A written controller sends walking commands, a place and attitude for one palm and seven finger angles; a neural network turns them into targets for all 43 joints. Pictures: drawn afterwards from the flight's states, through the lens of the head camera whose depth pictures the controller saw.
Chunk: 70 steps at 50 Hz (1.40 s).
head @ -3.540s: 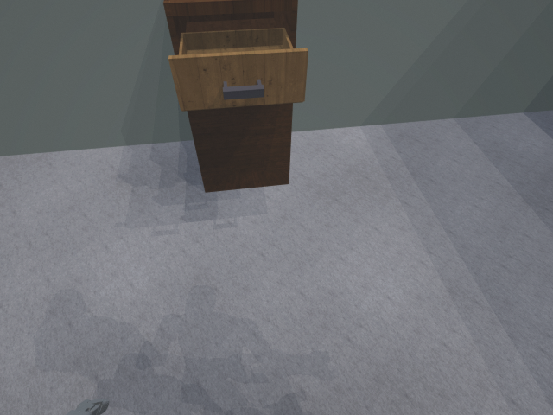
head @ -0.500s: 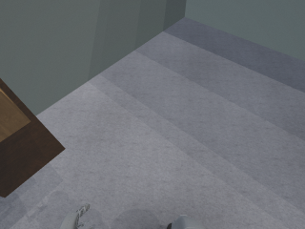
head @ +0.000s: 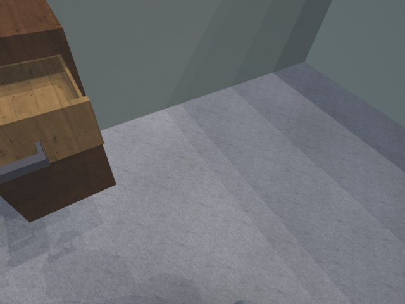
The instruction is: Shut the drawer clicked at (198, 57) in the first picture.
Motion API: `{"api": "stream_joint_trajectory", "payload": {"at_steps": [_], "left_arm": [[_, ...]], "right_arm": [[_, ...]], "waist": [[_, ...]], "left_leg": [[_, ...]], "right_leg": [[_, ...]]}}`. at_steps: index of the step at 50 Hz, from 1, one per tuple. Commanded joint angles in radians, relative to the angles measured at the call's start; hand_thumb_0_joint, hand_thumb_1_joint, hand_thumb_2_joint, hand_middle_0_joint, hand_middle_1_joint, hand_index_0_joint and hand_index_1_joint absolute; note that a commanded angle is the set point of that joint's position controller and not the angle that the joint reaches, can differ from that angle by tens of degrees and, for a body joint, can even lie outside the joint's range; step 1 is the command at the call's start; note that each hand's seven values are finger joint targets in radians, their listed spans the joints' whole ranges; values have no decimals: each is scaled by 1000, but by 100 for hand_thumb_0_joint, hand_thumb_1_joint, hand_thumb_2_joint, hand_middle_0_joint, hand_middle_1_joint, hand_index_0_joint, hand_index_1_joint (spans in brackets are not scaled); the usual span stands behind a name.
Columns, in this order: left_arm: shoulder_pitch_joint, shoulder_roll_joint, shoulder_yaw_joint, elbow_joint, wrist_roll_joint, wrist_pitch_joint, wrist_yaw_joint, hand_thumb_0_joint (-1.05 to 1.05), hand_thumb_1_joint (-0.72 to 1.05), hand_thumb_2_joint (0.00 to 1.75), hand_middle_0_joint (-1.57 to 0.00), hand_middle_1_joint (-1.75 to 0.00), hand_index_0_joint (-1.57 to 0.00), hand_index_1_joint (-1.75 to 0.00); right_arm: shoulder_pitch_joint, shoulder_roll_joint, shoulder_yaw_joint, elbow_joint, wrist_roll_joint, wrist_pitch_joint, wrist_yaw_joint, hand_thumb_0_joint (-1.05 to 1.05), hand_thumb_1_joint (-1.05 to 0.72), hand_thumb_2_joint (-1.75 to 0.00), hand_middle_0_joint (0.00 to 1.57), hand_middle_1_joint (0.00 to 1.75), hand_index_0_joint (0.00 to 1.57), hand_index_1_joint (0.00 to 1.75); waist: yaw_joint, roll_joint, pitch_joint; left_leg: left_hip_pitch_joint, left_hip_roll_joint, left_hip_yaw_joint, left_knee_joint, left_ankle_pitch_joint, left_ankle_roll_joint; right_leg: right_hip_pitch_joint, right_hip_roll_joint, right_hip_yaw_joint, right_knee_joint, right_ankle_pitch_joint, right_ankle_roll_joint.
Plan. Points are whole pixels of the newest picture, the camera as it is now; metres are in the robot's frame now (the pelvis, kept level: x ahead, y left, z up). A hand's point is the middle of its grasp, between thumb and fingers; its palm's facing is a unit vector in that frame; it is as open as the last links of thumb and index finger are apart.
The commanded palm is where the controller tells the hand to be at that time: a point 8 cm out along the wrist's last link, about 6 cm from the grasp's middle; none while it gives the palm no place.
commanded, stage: turn to face it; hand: left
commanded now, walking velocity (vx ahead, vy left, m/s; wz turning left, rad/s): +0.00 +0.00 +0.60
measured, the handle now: (17, 161) +0.39 +0.45 -0.01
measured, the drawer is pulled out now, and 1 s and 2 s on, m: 0.30 0.30 0.30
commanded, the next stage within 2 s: take the last steps up to it in 0.98 s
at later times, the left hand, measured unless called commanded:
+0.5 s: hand out of the picture +0.03 +0.17 -0.14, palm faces +0.31 -0.91 -0.28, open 7.3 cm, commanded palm none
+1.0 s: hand out of the picture -0.15 +0.20 -0.17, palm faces +0.54 -0.80 -0.26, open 7.4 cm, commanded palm none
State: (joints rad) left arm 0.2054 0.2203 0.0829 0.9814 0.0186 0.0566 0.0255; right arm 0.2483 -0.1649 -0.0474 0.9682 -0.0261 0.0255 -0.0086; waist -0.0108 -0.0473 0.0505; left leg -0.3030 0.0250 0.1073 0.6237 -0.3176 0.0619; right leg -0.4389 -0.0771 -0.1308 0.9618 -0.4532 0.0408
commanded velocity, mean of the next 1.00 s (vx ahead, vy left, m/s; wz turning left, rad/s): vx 0.00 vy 0.00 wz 0.45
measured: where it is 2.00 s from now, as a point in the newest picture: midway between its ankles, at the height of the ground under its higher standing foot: outside the picture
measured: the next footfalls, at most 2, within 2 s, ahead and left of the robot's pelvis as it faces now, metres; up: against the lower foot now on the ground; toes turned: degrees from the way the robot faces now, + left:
right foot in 0.42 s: +0.05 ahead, -0.16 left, +0.00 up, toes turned +13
left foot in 0.80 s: -0.05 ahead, +0.09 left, +0.00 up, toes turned +32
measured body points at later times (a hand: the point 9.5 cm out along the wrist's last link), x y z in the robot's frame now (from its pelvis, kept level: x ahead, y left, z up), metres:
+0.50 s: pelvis -0.01 -0.05 +0.01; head +0.01 -0.07 +0.45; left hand +0.01 +0.22 -0.12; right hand +0.13 -0.29 -0.15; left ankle -0.02 +0.07 -0.68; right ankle +0.01 -0.17 -0.73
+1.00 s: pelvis -0.06 -0.01 +0.01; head -0.04 +0.03 +0.46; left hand -0.18 +0.24 -0.15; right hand +0.16 -0.16 -0.12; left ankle -0.09 +0.07 -0.73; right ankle +0.00 -0.15 -0.66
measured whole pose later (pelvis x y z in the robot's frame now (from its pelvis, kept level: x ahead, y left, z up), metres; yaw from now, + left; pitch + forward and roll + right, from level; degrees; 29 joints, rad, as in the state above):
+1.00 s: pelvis -0.06 -0.01 +0.01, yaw +30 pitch -1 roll -1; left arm 0.25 0.28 0.07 0.99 0.01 0.06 0.02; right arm 0.13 -0.19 -0.02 0.93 -0.01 0.03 -0.01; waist 0.04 -0.04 0.09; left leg -0.22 -0.02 0.06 0.49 -0.25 0.06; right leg -0.44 -0.09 -0.04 1.05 -0.42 0.08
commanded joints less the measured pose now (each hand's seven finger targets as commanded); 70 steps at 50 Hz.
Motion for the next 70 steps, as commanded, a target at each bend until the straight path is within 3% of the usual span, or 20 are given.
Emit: {"api": "stream_joint_trajectory", "payload": {"at_steps": [1, 13, 18, 19, 20, 21, 26, 33, 38, 39, 40, 41, 47, 54, 61, 62, 64, 65, 67, 70], "left_arm": [[-17, 68, 20, -79, 1, -30, -13, 0, 90, 90, -20, -30, -20, -30], [-48, 92, 10, -116, -9, -26, -2, 0, 90, 90, -20, -30, -20, -30], [66, 113, 13, -114, -14, -42, 7, 0, 90, 90, -20, -30, -20, -30], [104, 147, 22, -114, -8, -52, 12, 0, 90, 90, -20, -30, -20, -30], [110, 246, 39, -125, 10, -60, 18, 0, 90, 90, -20, -30, -20, -30], [73, 269, 29, -152, 4, -52, 13, 0, 90, 90, -20, -30, -20, -30], [-24, 150, 3, -176, 3, -72, 11, 0, 90, 90, -20, -30, -20, -30], [101, 209, 17, -128, 14, -60, 9, 0, 90, 90, -20, -30, -20, -30], [82, 212, 25, -104, 3, -47, 5, 0, 90, 90, -20, -30, -20, -30], [93, 174, 20, -121, -6, -42, 0, 0, 90, 90, -20, -30, -20, -30], [69, 100, -2, -160, -8, -40, -7, 0, 90, 90, -20, -30, -20, -30], [18, 121, -6, -163, 2, -28, 3, 0, 90, 90, -20, -30, -20, -30], [63, 104, -4, -64, -4, -16, -9, 0, 90, 90, -20, -30, -20, -30], [7, 81, -14, -71, -6, -18, -1, 0, 90, 90, -20, -30, -20, -30], [117, 30, -34, -3, 7, -54, -16, 0, 90, 90, -20, -30, -20, -30], [162, 48, -30, 17, 10, -64, -14, 0, 90, 90, -20, -30, -20, -30], [243, 168, -3, 27, 17, -70, -3, 0, 90, 90, -20, -30, -20, -30], [257, 156, 0, 31, 3, -85, 1, 0, 90, 90, -20, -30, -20, -30], [175, 87, -16, 33, 1, -101, -1, 0, 90, 90, -20, -30, -20, -30], [184, 36, -28, 44, -1, -121, -3, 0, 90, 90, -20, -30, -20, -30]], "right_arm": [[6, -196, -40, -71, 5, -30, -18, 0, -90, -90, 20, 30, 20, 30], [-5, -257, -72, -84, 4, -5, -3, 0, -90, -90, 20, 30, 20, 30], [-91, -258, -80, -124, 9, 6, 7, 0, -90, -90, 20, 30, 20, 30], [-96, -222, -74, -135, 16, 7, 11, 0, -90, -90, 20, 30, 20, 30], [-75, -145, -63, -158, 23, 7, 16, 0, -90, -90, 20, 30, 20, 30], [-91, -176, -69, -175, 4, 7, 17, 0, -90, -90, 20, 30, 20, 30], [-83, -165, -64, -119, 4, 29, 39, 0, -90, -90, 20, 30, 20, 30], [-207, -134, -35, -146, 14, 25, 41, 0, -90, -90, 20, 30, 20, 30], [-95, -158, -31, -116, 15, 4, 31, 0, -90, -90, 20, 30, 20, 30], [-38, -238, -50, -109, 6, -8, 26, 0, -90, -90, 20, 30, 20, 30], [25, -343, -72, -103, 4, -11, 20, 0, -90, -90, 20, 30, 20, 30], [60, -342, -69, -79, 8, -5, 14, 0, -90, -90, 20, 30, 20, 30], [-102, -221, -27, -101, 10, -17, -9, 0, -90, -90, 20, 30, 20, 30], [-30, -209, -31, -60, 6, -12, -12, 0, -90, -90, 20, 30, 20, 30], [-1, -169, -28, -3, 2, -22, -10, 0, -90, -90, 20, 30, 20, 30], [1, -141, -23, 6, 6, -25, -8, 0, -90, -90, 20, 30, 20, 30], [-29, -62, -3, -33, 12, -33, 2, 0, -90, -90, 20, 30, 20, 30], [-80, -118, -19, -36, -2, -28, 9, 0, -90, -90, 20, 30, 20, 30], [-40, -109, -31, 5, -3, -27, 22, 0, -90, -90, 20, 30, 20, 30], [11, -71, -30, 40, -4, -29, 27, 0, -90, -90, 20, 30, 20, 30]], "waist": [[6, 152, -86], [-25, 203, -91], [35, 196, -111], [55, 103, -119], [54, -200, -101], [49, -187, -75], [-8, -117, -6], [67, -159, -33], [11, -139, -99], [-20, 58, -157], [-53, 354, -159], [-69, 269, -163], [18, 187, -60], [-11, 159, -67], [27, 131, -14], [47, 80, 7], [90, -233, 68], [103, -211, 111], [29, -67, 151], [7, -46, 112]], "left_leg": [[166, 244, -309, -318, 414, 91], [163, 199, -442, -285, 350, 119], [-16, 130, -471, -195, 300, 66], [-132, 72, -425, -107, 172, 13], [-327, -81, -221, 133, -132, -81], [-312, -77, -181, 339, -257, -92], [-280, -4, -127, 579, -70, -129], [-146, -9, -34, 251, -149, -125], [135, -18, -4, -174, 80, -90], [327, 116, -145, -237, 297, -39], [406, 383, -459, -258, 722, 102], [319, 397, -411, -251, 705, 160], [164, 211, -251, -312, 502, 101], [198, 229, -338, -333, 402, 132], [-38, 162, -391, -369, -259, 84], [-130, 107, -347, -296, -287, 47], [-375, -67, -89, 129, -247, -40], [-380, -11, -136, 266, -202, -31], [-361, 24, -130, 392, -54, -40], [-327, 54, -92, 438, 51, -67]], "right_leg": [[-151, -24, 123, 176, 86, 33], [-22, 30, 129, -136, 15, 46], [258, 57, 120, -466, 162, 22], [387, -23, 189, -625, 191, 0], [469, -304, 472, -747, 138, -98], [311, -423, 499, -746, 186, -181], [263, -237, 172, -630, 530, -150], [342, -272, 108, -576, 673, -169], [279, -231, 27, -397, 635, -79], [120, -173, -23, -218, 454, -18], [-129, -50, -31, -5, -160, 47], [-100, -48, 71, 99, -213, 26], [-46, -28, 109, 116, 50, 32], [0, 2, 114, -72, 8, 26], [317, 62, 66, -474, 95, -18], [427, 35, 103, -592, 92, -30], [463, -306, 547, -866, -305, -183], [348, -333, 618, -923, -355, -216], [300, -256, 444, -891, -162, -202], [325, -185, 244, -837, 148, -176]]}}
